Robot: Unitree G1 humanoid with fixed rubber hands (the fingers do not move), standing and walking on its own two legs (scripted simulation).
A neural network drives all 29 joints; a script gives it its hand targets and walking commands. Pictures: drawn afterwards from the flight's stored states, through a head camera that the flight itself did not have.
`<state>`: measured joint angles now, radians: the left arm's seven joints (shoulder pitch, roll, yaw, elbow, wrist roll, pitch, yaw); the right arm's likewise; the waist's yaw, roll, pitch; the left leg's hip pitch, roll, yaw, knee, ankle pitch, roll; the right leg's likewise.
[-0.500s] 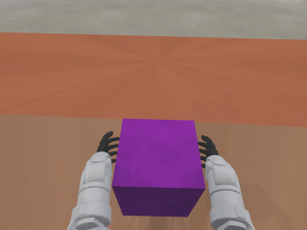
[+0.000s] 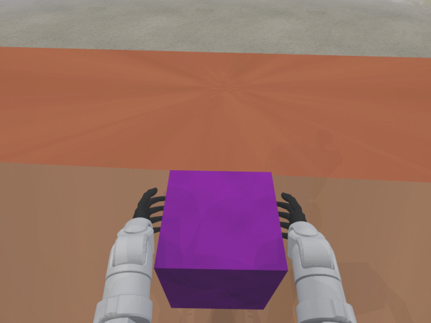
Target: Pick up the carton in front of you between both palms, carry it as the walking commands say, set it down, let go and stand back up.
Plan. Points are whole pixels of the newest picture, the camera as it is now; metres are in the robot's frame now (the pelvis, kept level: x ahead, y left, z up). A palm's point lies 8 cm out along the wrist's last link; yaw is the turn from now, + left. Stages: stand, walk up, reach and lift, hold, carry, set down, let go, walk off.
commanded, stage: reach and lift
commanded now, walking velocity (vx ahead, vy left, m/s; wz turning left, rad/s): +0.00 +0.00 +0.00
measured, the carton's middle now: (219, 243) +0.30 +0.00 -0.05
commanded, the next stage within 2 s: hold in 0.26 s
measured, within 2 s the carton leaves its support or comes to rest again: neither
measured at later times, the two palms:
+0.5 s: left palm (137, 226) +0.28 +0.15 +0.05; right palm (299, 229) +0.27 -0.15 +0.05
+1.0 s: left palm (121, 194) +0.32 +0.18 +0.10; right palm (283, 187) +0.33 -0.12 +0.10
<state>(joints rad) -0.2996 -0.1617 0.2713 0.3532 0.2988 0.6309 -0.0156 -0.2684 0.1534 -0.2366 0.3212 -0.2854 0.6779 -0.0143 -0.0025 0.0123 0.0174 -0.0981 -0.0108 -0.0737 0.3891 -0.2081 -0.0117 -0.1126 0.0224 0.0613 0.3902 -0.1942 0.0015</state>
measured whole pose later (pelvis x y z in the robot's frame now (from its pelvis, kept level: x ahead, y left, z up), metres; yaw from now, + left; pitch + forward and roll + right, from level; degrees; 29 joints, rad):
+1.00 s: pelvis +0.04 +0.01 +0.00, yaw +1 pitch +3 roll -1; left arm -0.19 -0.14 0.17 -0.15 0.12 0.95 0.06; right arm -0.21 0.14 -0.11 -0.13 -0.14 0.98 -0.08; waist 0.01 0.01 -0.14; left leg -0.18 0.02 0.05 0.38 -0.25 0.03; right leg -0.44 -0.04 -0.09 0.73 -0.37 0.01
